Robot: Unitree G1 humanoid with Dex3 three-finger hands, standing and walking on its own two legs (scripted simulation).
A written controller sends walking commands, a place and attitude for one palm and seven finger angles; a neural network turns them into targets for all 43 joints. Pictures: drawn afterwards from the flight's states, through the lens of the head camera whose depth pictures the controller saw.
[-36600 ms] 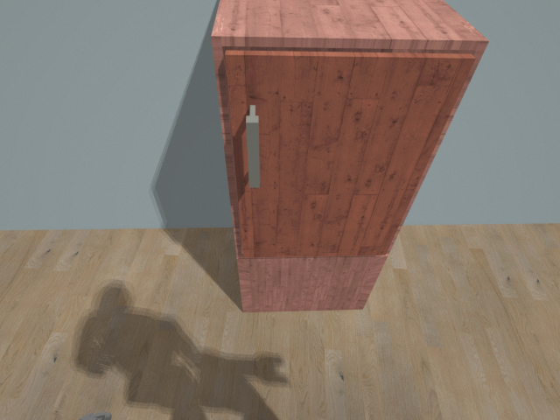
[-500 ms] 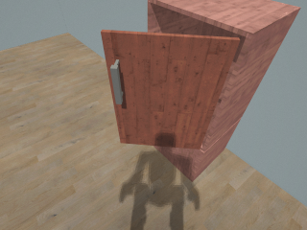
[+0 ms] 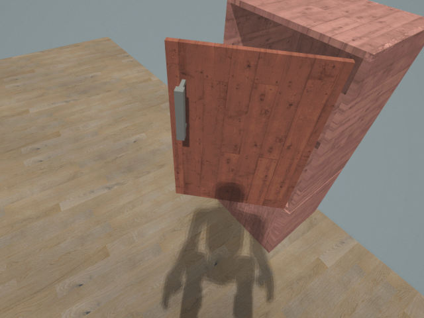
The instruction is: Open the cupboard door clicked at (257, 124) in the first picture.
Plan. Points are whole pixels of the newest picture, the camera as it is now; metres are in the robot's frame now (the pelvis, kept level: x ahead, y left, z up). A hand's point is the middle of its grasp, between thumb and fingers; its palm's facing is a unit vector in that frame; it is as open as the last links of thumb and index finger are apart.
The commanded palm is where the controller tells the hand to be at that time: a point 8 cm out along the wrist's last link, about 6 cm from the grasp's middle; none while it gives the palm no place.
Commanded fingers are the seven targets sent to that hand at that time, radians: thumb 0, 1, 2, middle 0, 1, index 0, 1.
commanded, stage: look again from close up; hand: left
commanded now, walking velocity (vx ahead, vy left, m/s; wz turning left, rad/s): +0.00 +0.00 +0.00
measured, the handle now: (182, 110) +0.60 +0.13 +0.06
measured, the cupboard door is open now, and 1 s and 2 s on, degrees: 43 43 43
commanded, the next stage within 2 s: raise the hand with hooked fingers in 0.34 s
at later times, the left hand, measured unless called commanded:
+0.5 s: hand out of the picture +0.04 +0.17 -0.16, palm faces +0.12 -0.98 -0.18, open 7.3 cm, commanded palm +0.11 +0.21 -0.06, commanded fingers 0.00 0.81 0.86 -0.21 -0.36 -0.21 -0.36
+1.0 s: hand (115, 289) +0.17 +0.19 -0.02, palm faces +0.10 -0.99 -0.08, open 9.4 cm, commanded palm +0.16 +0.24 -0.02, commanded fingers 0.00 0.22 0.61 -0.25 -0.74 -0.25 -0.74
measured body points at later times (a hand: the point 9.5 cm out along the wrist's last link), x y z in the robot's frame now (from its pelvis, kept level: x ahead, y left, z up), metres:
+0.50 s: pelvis +0.01 +0.00 +0.00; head +0.02 +0.02 +0.45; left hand +0.03 +0.23 -0.15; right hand +0.03 -0.23 -0.14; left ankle +0.06 +0.08 -0.74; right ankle +0.03 -0.14 -0.74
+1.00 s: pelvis +0.03 -0.04 -0.08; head +0.07 -0.02 +0.37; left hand +0.16 +0.24 -0.02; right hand +0.28 -0.25 -0.12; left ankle +0.06 +0.08 -0.74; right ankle +0.03 -0.13 -0.74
